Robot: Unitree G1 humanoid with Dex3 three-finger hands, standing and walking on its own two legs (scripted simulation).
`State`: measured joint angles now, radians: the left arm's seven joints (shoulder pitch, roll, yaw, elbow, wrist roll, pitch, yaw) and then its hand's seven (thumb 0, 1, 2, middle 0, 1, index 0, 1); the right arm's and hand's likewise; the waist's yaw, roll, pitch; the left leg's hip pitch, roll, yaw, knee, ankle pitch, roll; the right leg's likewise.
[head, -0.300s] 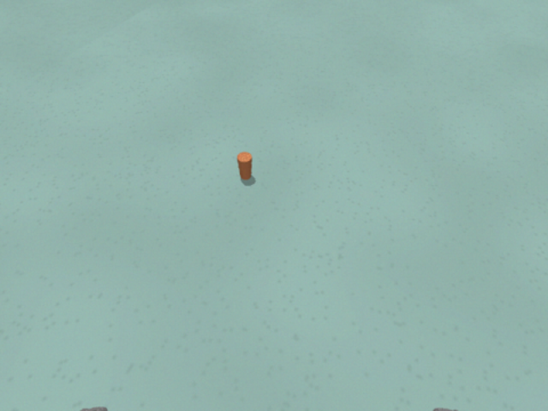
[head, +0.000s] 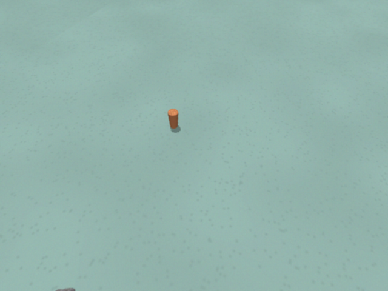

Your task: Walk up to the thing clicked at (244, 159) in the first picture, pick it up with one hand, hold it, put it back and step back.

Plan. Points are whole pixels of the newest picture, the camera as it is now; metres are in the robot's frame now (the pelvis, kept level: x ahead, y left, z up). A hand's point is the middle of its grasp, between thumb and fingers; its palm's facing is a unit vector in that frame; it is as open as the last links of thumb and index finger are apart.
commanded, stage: stand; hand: left
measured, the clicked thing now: (173, 119) +1.26 +0.14 -0.71
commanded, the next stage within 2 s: walk up in 0.82 s
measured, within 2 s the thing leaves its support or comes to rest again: neither
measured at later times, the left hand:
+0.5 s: hand out of the picture +0.08 +0.25 -0.16, palm faces -0.02 -0.94 -0.34, open 7.3 cm
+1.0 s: hand out of the picture +0.10 +0.27 -0.16, palm faces -0.06 -0.93 -0.37, open 7.3 cm
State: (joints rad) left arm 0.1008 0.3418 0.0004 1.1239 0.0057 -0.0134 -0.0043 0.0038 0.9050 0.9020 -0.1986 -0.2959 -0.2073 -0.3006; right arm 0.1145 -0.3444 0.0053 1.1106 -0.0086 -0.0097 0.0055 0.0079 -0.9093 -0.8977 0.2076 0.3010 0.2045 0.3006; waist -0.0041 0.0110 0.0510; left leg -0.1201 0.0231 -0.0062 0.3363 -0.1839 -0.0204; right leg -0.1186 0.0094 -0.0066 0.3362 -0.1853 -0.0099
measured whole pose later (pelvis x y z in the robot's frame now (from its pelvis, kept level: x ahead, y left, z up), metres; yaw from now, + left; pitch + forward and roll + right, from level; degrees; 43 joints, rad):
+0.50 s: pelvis +0.00 +0.00 +0.00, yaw +0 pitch -2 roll +0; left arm 0.11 0.34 0.00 1.13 0.01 -0.01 0.00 0.00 0.91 0.90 -0.20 -0.30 -0.21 -0.30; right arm 0.11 -0.35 0.01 1.11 -0.01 -0.01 0.01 0.01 -0.91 -0.90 0.21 0.30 0.20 0.30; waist 0.00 0.01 0.06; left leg -0.11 0.02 -0.01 0.33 -0.19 -0.02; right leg -0.11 0.00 -0.01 0.33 -0.19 -0.01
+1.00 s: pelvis +0.03 -0.01 -0.01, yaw -2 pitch -1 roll +2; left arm 0.20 0.41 0.07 1.05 0.04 -0.01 -0.06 0.01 0.90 0.90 -0.20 -0.30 -0.21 -0.30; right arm 0.21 -0.37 -0.07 1.01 -0.04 -0.06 0.05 0.01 -0.91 -0.90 0.21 0.30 0.21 0.30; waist -0.01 -0.03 0.03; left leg -0.13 0.00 0.03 0.44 -0.29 0.03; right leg -0.30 -0.01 0.02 0.72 -0.46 -0.03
